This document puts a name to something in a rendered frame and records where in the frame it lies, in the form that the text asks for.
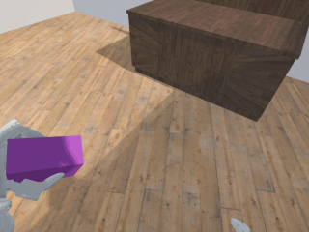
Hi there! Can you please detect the robot left hand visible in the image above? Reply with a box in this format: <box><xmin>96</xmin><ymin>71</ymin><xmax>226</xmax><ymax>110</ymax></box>
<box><xmin>0</xmin><ymin>119</ymin><xmax>65</xmax><ymax>201</ymax></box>

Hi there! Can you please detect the sponge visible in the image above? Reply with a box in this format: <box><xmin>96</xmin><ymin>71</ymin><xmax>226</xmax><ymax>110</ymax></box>
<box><xmin>6</xmin><ymin>135</ymin><xmax>84</xmax><ymax>183</ymax></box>

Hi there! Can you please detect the robot left forearm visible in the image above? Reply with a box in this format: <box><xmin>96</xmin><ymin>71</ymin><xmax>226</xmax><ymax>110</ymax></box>
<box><xmin>0</xmin><ymin>198</ymin><xmax>15</xmax><ymax>232</ymax></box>

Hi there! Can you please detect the table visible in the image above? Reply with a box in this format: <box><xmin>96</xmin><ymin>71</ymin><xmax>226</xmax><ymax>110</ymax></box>
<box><xmin>126</xmin><ymin>0</ymin><xmax>309</xmax><ymax>122</ymax></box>

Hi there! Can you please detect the robot right hand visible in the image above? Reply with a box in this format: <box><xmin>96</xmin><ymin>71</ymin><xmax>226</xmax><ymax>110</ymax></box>
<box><xmin>231</xmin><ymin>218</ymin><xmax>251</xmax><ymax>232</ymax></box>

